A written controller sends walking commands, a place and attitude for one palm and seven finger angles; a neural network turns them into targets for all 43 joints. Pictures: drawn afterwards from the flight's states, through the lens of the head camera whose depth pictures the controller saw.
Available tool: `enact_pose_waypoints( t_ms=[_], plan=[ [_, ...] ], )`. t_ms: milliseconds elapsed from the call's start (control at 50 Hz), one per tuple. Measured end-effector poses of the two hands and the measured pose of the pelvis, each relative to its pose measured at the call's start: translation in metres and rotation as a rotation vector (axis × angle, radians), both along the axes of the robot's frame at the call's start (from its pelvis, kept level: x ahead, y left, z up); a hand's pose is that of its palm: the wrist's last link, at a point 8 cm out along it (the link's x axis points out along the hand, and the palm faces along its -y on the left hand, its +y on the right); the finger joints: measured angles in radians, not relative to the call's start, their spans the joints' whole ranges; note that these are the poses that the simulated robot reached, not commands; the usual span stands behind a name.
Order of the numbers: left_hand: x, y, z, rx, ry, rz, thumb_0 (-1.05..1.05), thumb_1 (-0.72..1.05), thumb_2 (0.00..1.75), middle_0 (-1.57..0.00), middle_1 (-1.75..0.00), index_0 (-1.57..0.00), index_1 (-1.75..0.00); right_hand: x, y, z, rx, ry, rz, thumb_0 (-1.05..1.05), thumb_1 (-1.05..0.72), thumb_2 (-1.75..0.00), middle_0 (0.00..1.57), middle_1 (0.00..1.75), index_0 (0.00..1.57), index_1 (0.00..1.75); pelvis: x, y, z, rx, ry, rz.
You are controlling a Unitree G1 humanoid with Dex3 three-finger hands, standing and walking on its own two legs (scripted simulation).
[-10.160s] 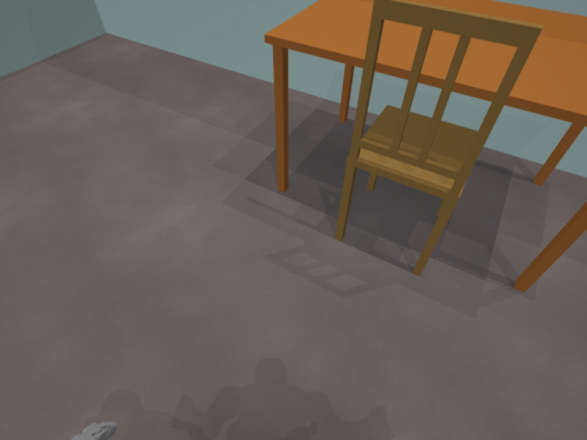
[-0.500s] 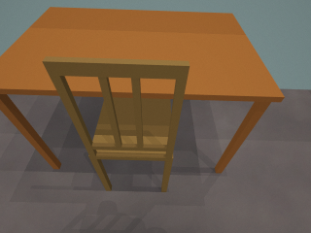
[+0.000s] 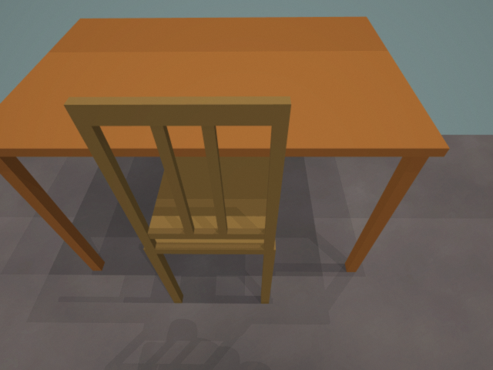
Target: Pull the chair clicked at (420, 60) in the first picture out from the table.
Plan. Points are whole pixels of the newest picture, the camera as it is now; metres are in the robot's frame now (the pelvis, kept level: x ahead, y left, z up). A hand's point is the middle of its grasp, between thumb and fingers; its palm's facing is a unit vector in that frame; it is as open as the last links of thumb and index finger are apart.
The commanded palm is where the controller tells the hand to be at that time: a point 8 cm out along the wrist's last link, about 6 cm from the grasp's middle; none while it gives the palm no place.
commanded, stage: look again from close up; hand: left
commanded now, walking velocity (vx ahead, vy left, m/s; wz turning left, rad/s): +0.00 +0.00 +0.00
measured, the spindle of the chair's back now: (176, 187) +0.48 +0.19 -0.04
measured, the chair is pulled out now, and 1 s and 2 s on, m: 0.00 0.00 0.00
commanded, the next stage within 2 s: raise the hand toward the chair's back in 0.60 s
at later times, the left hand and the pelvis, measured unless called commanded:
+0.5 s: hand out of the picture +0.01 +0.16 -0.17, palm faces +0.03 -0.98 -0.20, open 7.3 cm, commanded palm none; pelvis +0.01 -0.01 +0.00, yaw +1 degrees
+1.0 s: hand (168, 320) +0.20 +0.14 -0.01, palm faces +0.03 -1.00 +0.01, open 8.2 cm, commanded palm +0.12 +0.21 -0.06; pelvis -0.03 -0.03 -0.05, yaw +2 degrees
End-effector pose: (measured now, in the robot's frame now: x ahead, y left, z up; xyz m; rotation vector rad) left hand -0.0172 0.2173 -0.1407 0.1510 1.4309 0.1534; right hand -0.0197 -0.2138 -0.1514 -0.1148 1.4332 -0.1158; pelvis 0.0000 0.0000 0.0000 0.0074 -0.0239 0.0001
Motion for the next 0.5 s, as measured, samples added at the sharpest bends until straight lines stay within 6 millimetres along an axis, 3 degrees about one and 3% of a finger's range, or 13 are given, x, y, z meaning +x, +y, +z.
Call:
enact_pose_waypoints(
  t_ms=[140,500],
  plan=[
    [0.006,-0.011,-0.002,-0.01,-0.001,0.003,0.01,0.92,0.9,-0.2,-0.3,-0.2,-0.3,0.004,-0.002,0.0,0.003,0.007,-0.006,0.0,-0.91,-0.9,0.2,0.3,0.2,0.3,0.004,-0.005,0.0,0.0,0.002,0.001],
    [0.02,-0.013,-0.001,0.005,-0.032,0.013,0.01,0.93,0.9,-0.2,-0.3,-0.2,-0.3,0.022,-0.01,0.003,-0.006,-0.015,0.003,0.0,-0.91,-0.9,0.2,0.3,0.2,0.3,0.011,-0.014,0.002,-0.002,0.004,0.009]
  ],
)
